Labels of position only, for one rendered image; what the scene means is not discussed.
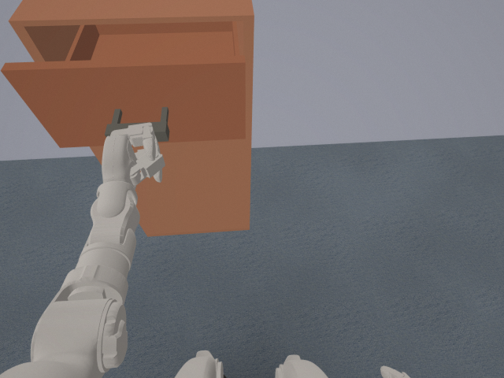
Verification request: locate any left robot hand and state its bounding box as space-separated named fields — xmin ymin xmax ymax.
xmin=102 ymin=123 xmax=165 ymax=189

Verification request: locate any drawer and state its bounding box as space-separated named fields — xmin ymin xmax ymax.
xmin=1 ymin=21 xmax=246 ymax=148

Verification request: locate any robot right shin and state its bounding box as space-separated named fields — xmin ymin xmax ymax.
xmin=285 ymin=355 xmax=301 ymax=362

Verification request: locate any robot left thigh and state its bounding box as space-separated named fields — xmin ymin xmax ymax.
xmin=175 ymin=356 xmax=224 ymax=378

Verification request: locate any robot left forearm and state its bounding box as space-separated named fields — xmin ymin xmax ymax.
xmin=31 ymin=181 xmax=140 ymax=361

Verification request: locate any left robot upper arm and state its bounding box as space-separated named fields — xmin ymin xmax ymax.
xmin=0 ymin=298 xmax=128 ymax=378

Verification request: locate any handle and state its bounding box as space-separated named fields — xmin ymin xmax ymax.
xmin=105 ymin=107 xmax=169 ymax=142

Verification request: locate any cabinet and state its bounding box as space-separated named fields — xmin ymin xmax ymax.
xmin=9 ymin=0 xmax=254 ymax=237

